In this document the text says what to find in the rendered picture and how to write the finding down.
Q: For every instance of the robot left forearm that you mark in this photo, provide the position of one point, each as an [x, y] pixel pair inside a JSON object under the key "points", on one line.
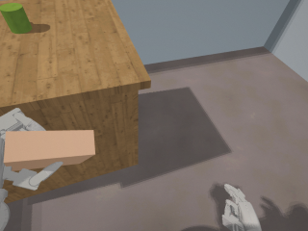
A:
{"points": [[4, 210]]}

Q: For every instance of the table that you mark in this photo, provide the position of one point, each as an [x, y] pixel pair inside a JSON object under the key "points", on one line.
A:
{"points": [[77, 69]]}

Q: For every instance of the right robot hand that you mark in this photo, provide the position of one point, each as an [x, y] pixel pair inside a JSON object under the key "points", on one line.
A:
{"points": [[244, 216]]}

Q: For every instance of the sponge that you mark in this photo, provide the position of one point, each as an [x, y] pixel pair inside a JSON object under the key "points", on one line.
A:
{"points": [[39, 149]]}

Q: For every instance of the left robot hand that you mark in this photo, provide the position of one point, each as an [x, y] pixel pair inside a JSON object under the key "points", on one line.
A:
{"points": [[16, 121]]}

